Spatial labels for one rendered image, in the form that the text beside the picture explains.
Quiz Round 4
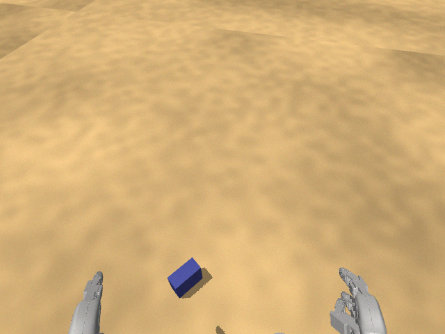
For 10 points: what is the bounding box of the left robot hand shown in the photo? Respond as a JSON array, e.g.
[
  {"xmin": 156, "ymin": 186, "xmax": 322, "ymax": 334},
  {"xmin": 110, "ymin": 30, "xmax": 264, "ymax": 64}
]
[{"xmin": 68, "ymin": 271, "xmax": 104, "ymax": 334}]

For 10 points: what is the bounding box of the right robot hand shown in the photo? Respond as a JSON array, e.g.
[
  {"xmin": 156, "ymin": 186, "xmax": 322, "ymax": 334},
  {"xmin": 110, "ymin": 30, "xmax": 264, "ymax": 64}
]
[{"xmin": 330, "ymin": 267, "xmax": 387, "ymax": 334}]

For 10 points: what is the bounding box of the carton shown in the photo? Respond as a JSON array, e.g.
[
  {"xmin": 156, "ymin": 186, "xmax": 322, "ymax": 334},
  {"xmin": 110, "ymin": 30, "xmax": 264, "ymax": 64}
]
[{"xmin": 167, "ymin": 258, "xmax": 202, "ymax": 298}]

